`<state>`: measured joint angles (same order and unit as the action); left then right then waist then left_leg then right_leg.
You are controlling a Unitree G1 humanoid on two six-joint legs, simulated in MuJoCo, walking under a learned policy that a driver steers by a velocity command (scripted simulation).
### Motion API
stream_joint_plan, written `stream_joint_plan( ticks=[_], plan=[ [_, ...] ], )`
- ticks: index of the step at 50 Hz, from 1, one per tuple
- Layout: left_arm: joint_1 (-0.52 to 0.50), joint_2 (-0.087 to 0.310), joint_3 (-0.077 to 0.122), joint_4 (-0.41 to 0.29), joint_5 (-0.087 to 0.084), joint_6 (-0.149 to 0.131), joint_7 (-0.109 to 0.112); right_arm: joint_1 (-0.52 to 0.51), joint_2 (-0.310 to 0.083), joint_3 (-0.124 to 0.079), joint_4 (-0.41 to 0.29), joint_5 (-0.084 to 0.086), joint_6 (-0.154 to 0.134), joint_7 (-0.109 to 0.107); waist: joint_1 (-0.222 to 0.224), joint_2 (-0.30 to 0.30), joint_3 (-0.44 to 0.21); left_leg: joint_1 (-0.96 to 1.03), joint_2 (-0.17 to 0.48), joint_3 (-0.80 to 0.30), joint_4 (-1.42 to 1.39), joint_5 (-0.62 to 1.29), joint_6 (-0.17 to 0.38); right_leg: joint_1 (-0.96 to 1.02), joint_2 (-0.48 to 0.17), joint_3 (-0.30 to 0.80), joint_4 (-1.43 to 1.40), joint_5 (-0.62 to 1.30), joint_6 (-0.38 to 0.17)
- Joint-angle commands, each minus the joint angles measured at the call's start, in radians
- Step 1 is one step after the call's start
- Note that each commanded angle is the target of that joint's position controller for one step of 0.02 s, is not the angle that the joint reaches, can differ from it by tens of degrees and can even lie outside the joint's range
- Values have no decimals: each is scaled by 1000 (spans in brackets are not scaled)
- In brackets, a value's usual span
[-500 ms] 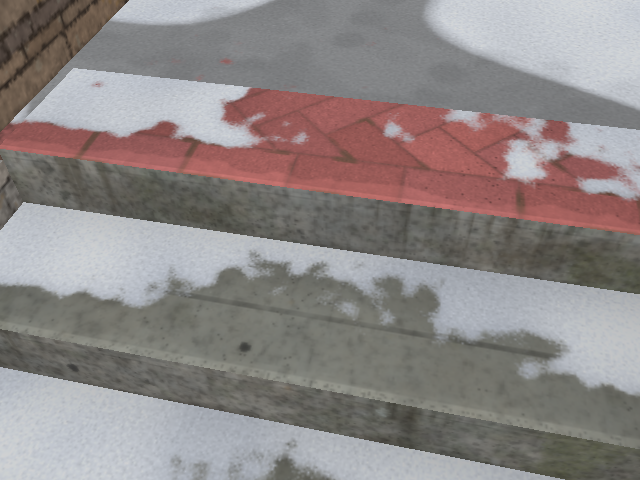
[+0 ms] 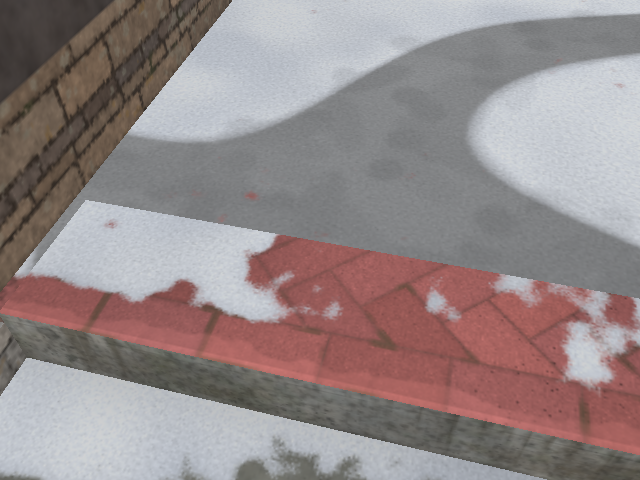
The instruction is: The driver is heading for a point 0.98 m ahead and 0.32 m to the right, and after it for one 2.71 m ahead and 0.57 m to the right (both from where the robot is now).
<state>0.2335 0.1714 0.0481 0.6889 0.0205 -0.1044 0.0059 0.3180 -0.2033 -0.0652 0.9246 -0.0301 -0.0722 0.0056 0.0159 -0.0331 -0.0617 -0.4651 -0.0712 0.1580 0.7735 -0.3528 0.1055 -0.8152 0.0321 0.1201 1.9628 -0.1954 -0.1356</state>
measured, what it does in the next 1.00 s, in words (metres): climbs: right foot 0.15 m higher, then left foot 0.15 m higher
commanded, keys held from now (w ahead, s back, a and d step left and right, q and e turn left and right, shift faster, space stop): w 0.52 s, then no key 0.02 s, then e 0.46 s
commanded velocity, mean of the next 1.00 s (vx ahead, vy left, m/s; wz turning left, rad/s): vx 0.36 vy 0.00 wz -0.15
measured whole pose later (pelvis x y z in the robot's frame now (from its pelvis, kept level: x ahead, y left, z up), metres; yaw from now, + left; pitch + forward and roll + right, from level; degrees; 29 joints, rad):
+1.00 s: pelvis +0.54 -0.03 +0.27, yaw -11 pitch +1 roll +1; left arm 0.25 0.24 0.09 0.71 0.04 -0.01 0.02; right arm 0.12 -0.17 -0.05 0.69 -0.02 -0.02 -0.06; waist 0.01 -0.02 0.01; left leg -0.68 0.04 0.18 0.97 -0.32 0.09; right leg -0.61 0.06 0.05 1.60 -0.27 -0.05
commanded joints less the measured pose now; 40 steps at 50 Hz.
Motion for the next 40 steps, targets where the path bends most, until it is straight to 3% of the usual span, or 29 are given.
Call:
stream_joint_plan(
  ticks=[1,2,5,7,8,9,10,11,12,14,15,16,17,18,19,20,21,23,25,28,30,32,33,34,35,36,37,38,40],
  plan=[
    [51,-65,-39,-53,-13,43,-3,23,53,35,15,1,-52,24,56,10,110,31,233,-285,-450,189,30,-247,-6,4,25,-17,-3],
    [-4,-90,-44,-58,-23,53,9,84,16,31,41,-10,-68,30,26,71,107,69,255,-285,-481,267,42,-332,29,-59,196,-48,-4],
    [-213,-110,-66,-152,-15,60,27,137,-37,34,79,12,-82,29,9,97,154,155,250,-265,-546,178,49,-540,-10,-114,234,-141,-6],
    [-358,-110,-89,-233,-7,62,19,181,-22,44,109,26,-76,9,-2,93,174,147,205,-225,-617,149,22,-512,-61,-205,-9,-157,0],
    [-383,-116,-95,-260,-3,69,12,214,-26,39,118,27,-67,-17,-6,119,129,213,233,-246,-671,269,48,-466,-101,-200,-70,-139,-1],
    [-328,-81,-91,-233,-6,77,-1,207,-68,30,103,28,-58,-33,-13,102,67,263,223,-189,-746,373,74,-333,-110,-250,-229,-127,-5],
    [-376,-88,-92,-247,-1,80,-4,216,-88,22,92,39,-55,-46,-23,100,69,311,256,-195,-779,522,90,-262,-129,-239,-339,-167,-12],
    [-328,-88,-92,-213,-14,85,-15,179,-86,25,62,43,-50,-51,-11,64,40,316,238,-118,-751,739,92,-103,-102,-297,-507,-200,-26],
    [-235,-105,-91,-158,-34,84,-16,171,-88,26,48,53,-52,-54,26,91,-22,293,232,-66,-653,1196,103,115,-49,-346,-612,-177,-42],
    [-18,-32,-54,-74,-45,87,-5,150,-177,-1,16,57,-65,-49,114,210,-178,444,302,-97,-390,1731,96,337,40,-344,-753,-211,-32],
    [86,16,-35,-43,-31,76,-6,110,-213,-17,-4,68,-72,-28,170,220,-222,461,291,-78,-188,1719,69,469,72,-322,-961,-165,-39],
    [173,108,1,-3,5,67,-4,121,-175,-20,-23,54,-79,-16,188,176,-272,311,230,-109,119,1433,37,621,-25,-34,-1090,-314,-79],
    [202,250,43,43,12,68,6,143,-50,-9,-99,52,-80,31,129,-245,-305,-95,-38,-141,635,281,-36,792,-317,622,-1489,-368,-259],
    [139,198,47,49,-3,80,11,116,-30,-13,-119,-5,-80,41,91,-132,-303,-212,-31,-358,952,199,-19,734,-326,843,-1659,-455,-219],
    [31,123,29,66,-3,64,7,68,9,-2,-189,-15,-75,41,0,-36,-139,-309,15,-330,1042,266,-9,590,-305,697,-1632,-594,-172],
    [34,50,13,115,3,51,0,7,43,10,-213,-20,-70,30,-17,86,-10,-378,37,-287,1078,300,1,483,-294,547,-1588,-534,-120],
    [56,-4,3,153,13,29,-2,-23,74,21,-241,-19,-57,13,-35,123,46,-408,48,-307,1102,312,18,415,-262,401,-1549,-366,-90],
    [111,-73,-17,231,12,3,-13,18,125,46,-246,0,-13,0,-84,61,82,-490,28,-320,1219,275,29,378,-208,228,-1560,-211,-54],
    [173,-40,-10,284,-6,-16,-20,-26,150,62,-279,0,12,-10,-90,51,102,-617,24,-337,1256,227,38,426,-194,139,-1575,-124,-35],
    [180,-6,-15,257,-16,-27,-14,-72,95,55,-287,-11,32,-3,-89,76,130,-647,70,-205,1065,242,-10,425,-174,37,-1635,58,-30],
    [284,52,-5,277,1,-36,-6,-151,103,57,-298,-24,35,-19,-37,-27,98,-721,64,-81,1146,158,-23,534,-181,46,-1646,390,-81],
    [367,65,0,289,0,-42,4,-262,127,65,-342,-20,30,-29,7,-50,96,-907,101,-77,1247,62,-13,715,-210,96,-1642,442,-114],
    [383,76,5,288,11,-33,13,-334,127,70,-380,-6,24,-34,23,-40,111,-996,121,-75,1240,-18,-12,790,-221,108,-1644,432,-109],
    [398,73,4,281,13,-19,21,-424,131,86,-425,0,18,-31,49,-44,115,-1001,134,-40,1107,-71,-18,808,-188,85,-1671,377,-89],
    [420,37,-4,289,5,-5,38,-506,150,100,-477,-3,14,-18,67,-57,141,-967,150,-58,1007,-64,-16,784,-179,97,-1700,405,-70],
    [430,37,-3,289,9,7,53,-509,149,103,-490,1,16,-8,66,-53,123,-932,147,-55,909,-33,-22,808,-173,87,-1710,447,-68],
    [421,55,5,265,-3,16,61,-477,175,119,-485,5,28,5,65,-34,66,-700,147,-30,705,-2,-12,772,-187,45,-1802,599,-64],
    [421,67,15,263,-6,27,59,-476,173,115,-491,14,44,3,66,-52,60,-563,127,-19,595,-7,-4,747,-195,36,-1825,702,-60],
    [311,130,20,203,-17,13,40,-250,132,89,-412,46,57,-21,-48,-112,-77,-180,13,37,467,-26,38,720,-189,-57,-1671,1414,-32]
  ],
)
